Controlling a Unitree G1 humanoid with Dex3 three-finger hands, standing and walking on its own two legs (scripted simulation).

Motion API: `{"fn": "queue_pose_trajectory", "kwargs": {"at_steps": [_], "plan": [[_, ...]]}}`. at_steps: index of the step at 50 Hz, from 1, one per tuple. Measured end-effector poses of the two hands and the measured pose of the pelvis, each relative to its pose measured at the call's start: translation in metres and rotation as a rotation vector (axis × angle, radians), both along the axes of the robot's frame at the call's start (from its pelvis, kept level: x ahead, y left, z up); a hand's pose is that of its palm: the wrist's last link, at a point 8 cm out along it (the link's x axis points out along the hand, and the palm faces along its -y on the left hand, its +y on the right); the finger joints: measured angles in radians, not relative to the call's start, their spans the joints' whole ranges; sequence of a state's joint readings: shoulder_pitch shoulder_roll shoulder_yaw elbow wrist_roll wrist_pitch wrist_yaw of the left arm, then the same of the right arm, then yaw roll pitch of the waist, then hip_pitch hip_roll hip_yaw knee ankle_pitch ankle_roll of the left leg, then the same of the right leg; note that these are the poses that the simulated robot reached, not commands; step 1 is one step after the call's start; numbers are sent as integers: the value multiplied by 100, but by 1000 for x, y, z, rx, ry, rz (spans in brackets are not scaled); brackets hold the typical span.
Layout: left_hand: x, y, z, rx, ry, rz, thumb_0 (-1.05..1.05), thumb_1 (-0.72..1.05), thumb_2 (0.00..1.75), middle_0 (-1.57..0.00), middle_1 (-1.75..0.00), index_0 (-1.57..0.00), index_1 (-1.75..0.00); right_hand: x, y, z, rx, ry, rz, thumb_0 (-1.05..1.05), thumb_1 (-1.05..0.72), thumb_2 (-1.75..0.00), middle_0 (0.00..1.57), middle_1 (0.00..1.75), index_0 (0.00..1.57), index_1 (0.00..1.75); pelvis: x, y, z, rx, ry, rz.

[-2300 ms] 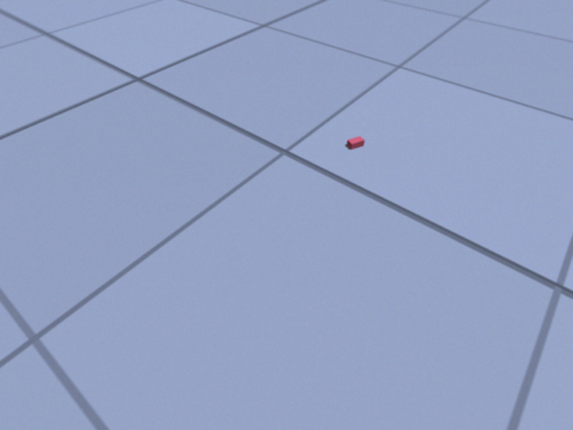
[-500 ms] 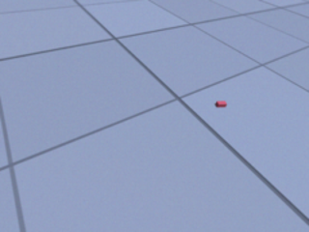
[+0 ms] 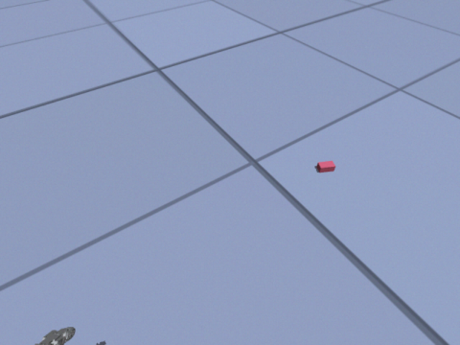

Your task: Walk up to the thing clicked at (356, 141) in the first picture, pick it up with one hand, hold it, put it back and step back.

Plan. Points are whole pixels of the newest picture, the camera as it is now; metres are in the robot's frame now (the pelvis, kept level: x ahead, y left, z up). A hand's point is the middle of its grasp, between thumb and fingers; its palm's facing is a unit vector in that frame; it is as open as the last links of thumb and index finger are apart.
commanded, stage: walk up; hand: left
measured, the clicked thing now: (325, 166) +1.23 -0.50 -0.72
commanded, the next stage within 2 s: none
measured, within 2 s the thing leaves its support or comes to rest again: neither
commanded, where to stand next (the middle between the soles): +0.89 -0.79 m, yaw +9 degrees
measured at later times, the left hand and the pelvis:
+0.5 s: hand (171, 291) +0.28 +0.15 -0.15, palm faces -0.02 -0.96 -0.27, open 7.4 cm; pelvis +0.22 -0.12 +0.01, yaw +1 degrees
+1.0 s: hand (246, 236) +0.41 -0.01 -0.13, palm faces +0.08 -0.94 -0.34, open 7.4 cm; pelvis +0.40 -0.30 +0.01, yaw +4 degrees
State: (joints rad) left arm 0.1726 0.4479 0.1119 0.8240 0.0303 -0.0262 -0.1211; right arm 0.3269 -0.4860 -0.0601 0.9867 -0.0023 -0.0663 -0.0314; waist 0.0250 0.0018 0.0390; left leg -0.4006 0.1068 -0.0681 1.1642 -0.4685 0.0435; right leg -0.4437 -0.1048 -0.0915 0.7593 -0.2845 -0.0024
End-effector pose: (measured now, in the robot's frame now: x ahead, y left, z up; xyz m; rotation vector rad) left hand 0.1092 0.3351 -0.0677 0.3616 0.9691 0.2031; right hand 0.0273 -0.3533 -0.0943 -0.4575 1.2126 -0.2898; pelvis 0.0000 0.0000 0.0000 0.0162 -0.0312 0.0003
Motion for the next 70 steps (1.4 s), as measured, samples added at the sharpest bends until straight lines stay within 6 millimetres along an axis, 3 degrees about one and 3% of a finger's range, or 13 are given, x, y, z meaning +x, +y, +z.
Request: {"fn": "queue_pose_trajectory", "kwargs": {"at_steps": [9,13,17,21,27,35,39,45,51,55,60,66,70], "plan": [[7,-56,-2,-49,142,96,1,90,90,-20,-30,-20,-30,136,-21,27,61,-73,139,1,-91,-90,21,30,20,30,82,-47,25,-25,16,22],[21,-71,-19,-80,199,137,1,90,90,-20,-30,-20,-30,188,-32,34,38,-74,174,1,-91,-90,21,30,20,30,125,-63,20,-34,15,36],[52,-87,-47,-100,249,134,1,90,90,-20,-30,-20,-30,235,-49,31,-21,-125,184,1,-90,-90,21,30,20,30,167,-72,2,-22,8,41],[103,-111,-55,-113,266,74,1,90,90,-20,-30,-20,-30,255,-71,41,-48,-173,122,1,-90,-89,21,30,21,30,195,-91,3,4,-5,33],[198,-145,-42,-121,144,18,1,90,90,-20,-30,-20,-30,268,-118,50,-69,-123,108,1,-90,-89,21,30,21,30,235,-130,8,17,-8,24],[294,-203,-21,-38,53,5,1,90,90,-20,-30,-20,-30,304,-220,24,-74,-48,66,1,-90,-89,21,30,21,30,300,-212,-6,4,11,32],[304,-237,-14,-9,32,52,0,91,90,-20,-30,-20,-30,344,-256,8,-75,-6,46,1,-90,-90,21,30,20,30,326,-243,-7,-15,12,55],[290,-277,-9,-22,140,123,0,90,90,-20,-30,-20,-30,421,-259,17,3,-54,145,1,-91,-90,20,30,20,30,364,-275,12,-13,23,59],[294,-305,-33,-67,217,162,1,90,90,-20,-30,-20,-30,476,-265,21,5,-88,213,1,-90,-90,21,30,20,30,407,-298,6,-27,18,76],[324,-332,-51,-95,246,131,1,90,90,-20,-30,-20,-30,489,-288,26,-32,-115,174,1,-90,-89,21,30,21,30,427,-317,0,-1,5,78],[374,-365,-50,-121,212,79,1,90,90,-20,-30,-20,-30,495,-333,44,-75,-108,128,1,-90,-89,21,30,21,30,451,-350,7,12,-3,64],[430,-404,-39,-93,168,54,1,90,90,-20,-30,-20,-30,505,-408,48,-113,-69,104,1,-90,-89,21,30,21,30,481,-402,4,5,2,56],[462,-434,-33,-30,125,67,1,90,90,-20,-30,-20,-30,525,-470,31,-130,-39,82,1,-90,-89,21,30,21,30,507,-450,-9,-5,4,56]]}}
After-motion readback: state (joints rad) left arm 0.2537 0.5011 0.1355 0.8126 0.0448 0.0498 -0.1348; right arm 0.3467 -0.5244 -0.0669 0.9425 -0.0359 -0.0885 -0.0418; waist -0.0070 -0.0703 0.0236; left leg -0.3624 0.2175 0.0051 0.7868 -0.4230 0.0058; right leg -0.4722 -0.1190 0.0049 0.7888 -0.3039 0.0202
